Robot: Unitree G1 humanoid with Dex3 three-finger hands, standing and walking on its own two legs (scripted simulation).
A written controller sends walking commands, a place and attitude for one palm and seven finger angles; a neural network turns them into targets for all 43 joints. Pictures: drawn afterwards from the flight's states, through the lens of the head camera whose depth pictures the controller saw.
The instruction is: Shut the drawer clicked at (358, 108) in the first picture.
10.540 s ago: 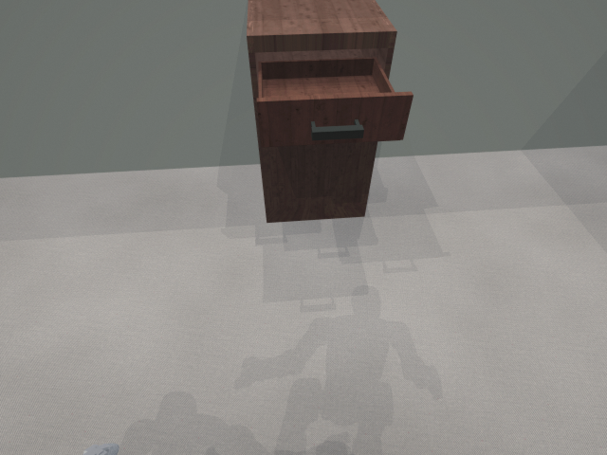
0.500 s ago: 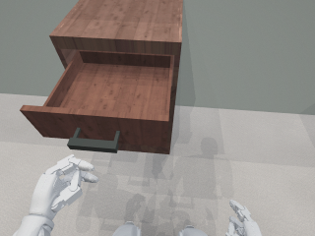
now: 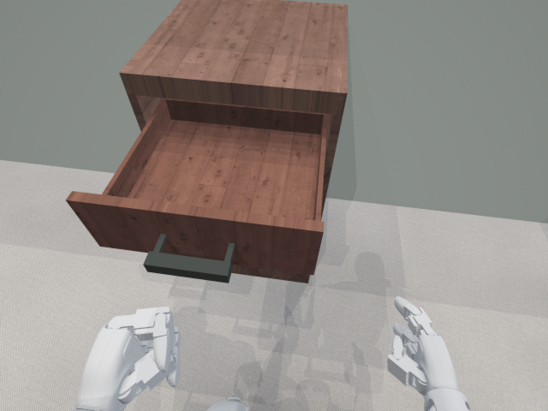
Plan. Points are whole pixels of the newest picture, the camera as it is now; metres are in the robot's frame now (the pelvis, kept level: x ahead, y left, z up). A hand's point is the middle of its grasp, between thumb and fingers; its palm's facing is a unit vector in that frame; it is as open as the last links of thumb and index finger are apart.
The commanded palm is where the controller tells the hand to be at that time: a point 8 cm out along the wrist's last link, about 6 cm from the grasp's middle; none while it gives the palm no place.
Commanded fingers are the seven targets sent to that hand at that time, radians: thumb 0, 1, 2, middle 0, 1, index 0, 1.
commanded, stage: raise the hand and make a fist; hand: left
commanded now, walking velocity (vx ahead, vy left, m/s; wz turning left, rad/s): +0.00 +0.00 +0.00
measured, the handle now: (192, 255) +0.36 +0.17 -0.01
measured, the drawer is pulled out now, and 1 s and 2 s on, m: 0.30 0.30 0.30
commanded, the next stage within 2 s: bring the fist close to the handle in 0.60 s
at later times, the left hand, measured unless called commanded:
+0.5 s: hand (162, 363) +0.17 +0.14 +0.09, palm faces -0.04 -1.00 -0.06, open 3.3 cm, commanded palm +0.13 +0.20 +0.09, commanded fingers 0.00 0.90 0.90 -1.40 -1.60 -1.40 -1.60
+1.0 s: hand (180, 355) +0.18 +0.13 +0.06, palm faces -0.06 -1.00 -0.05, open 3.3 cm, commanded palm +0.16 +0.19 +0.06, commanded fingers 0.00 0.90 0.90 -1.40 -1.60 -1.40 -1.60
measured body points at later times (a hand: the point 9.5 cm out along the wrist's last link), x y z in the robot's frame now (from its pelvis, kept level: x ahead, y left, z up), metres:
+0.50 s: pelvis +0.00 -0.01 +0.01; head +0.03 -0.01 +0.45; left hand +0.16 +0.20 +0.09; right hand +0.18 -0.25 -0.06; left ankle +0.01 +0.09 -0.68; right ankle +0.00 -0.11 -0.68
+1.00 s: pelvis +0.00 -0.02 +0.00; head +0.04 -0.02 +0.45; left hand +0.18 +0.18 +0.06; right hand +0.19 -0.25 -0.07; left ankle +0.01 +0.09 -0.68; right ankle +0.00 -0.11 -0.68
